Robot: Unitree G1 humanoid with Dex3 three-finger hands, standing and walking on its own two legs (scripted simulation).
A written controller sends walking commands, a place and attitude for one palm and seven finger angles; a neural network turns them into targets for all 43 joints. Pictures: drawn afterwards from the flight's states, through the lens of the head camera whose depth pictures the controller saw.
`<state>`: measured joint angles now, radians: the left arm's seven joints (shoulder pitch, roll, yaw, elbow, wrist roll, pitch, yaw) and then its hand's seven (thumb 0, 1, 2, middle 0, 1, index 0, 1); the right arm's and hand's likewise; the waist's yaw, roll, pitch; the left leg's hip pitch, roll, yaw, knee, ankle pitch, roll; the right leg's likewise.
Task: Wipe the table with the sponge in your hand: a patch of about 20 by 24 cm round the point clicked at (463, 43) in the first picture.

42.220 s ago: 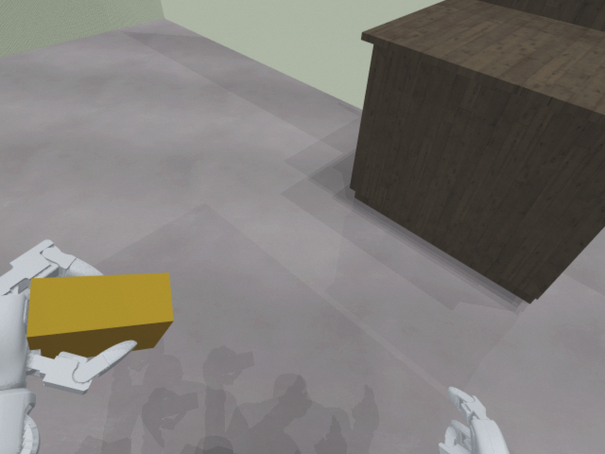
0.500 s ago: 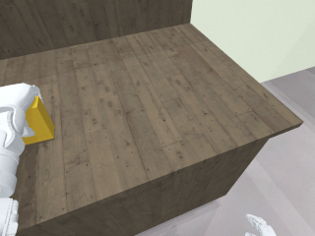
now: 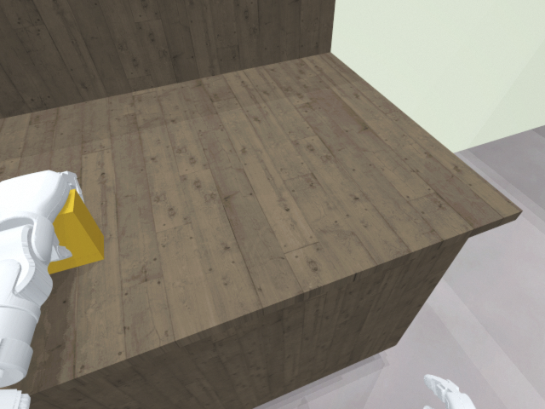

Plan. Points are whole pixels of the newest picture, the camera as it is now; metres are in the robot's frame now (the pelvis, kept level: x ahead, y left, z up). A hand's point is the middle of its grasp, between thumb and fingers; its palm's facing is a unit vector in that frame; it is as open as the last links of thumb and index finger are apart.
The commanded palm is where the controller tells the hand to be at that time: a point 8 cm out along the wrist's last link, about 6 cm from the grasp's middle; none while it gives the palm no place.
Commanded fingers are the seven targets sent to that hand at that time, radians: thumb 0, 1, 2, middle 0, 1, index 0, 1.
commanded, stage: wipe back along the first lane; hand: left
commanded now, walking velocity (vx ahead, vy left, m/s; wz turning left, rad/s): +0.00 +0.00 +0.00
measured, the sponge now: (59, 242) +0.32 +0.37 +0.07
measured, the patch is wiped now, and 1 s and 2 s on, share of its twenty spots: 1.00 1.00 1.00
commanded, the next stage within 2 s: lift the sponge slowly off the table in 1.12 s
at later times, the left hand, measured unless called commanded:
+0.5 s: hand (50, 246) +0.29 +0.34 +0.11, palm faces +0.00 -0.02 -1.00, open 9.6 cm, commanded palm +0.25 +0.33 +0.15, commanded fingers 0.00 0.10 1.30 -1.20 -1.60 -1.20 -1.60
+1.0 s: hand (52, 269) +0.25 +0.32 +0.11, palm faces +0.04 -0.03 -1.00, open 9.6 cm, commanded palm +0.21 +0.30 +0.15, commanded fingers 0.00 0.10 1.30 -1.20 -1.60 -1.20 -1.60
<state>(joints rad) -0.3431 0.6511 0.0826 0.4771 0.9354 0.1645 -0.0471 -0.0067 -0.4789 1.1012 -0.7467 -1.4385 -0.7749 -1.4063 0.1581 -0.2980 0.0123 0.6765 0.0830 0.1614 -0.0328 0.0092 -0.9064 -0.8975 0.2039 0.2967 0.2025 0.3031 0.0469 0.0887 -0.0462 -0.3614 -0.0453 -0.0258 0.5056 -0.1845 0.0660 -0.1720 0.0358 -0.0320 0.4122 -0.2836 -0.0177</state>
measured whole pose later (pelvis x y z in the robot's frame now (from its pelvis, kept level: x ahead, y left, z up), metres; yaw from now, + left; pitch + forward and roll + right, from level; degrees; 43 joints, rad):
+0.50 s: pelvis +0.00 -0.01 +0.00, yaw +0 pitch +0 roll -2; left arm -0.15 0.62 0.07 0.24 0.90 0.25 -0.04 -0.01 -0.47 1.10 -0.73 -1.46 -0.76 -1.43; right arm 0.10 -0.29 0.03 0.65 0.08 0.15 -0.03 0.01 -0.91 -0.90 0.20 0.30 0.20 0.30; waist 0.07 0.10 -0.05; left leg -0.33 -0.04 -0.03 0.53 -0.20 0.06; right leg -0.14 0.04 -0.03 0.44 -0.30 -0.02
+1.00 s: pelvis +0.01 -0.01 +0.00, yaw -1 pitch +0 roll -2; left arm 0.09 0.59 0.07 -0.07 0.87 0.33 -0.03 0.01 -0.46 1.10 -0.72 -1.46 -0.75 -1.43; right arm 0.07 -0.28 0.04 0.63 0.07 0.12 -0.01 0.01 -0.91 -0.90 0.20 0.30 0.20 0.30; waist 0.09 0.11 -0.05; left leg -0.32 -0.04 -0.02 0.54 -0.22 0.06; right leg -0.14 0.04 -0.02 0.46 -0.32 -0.02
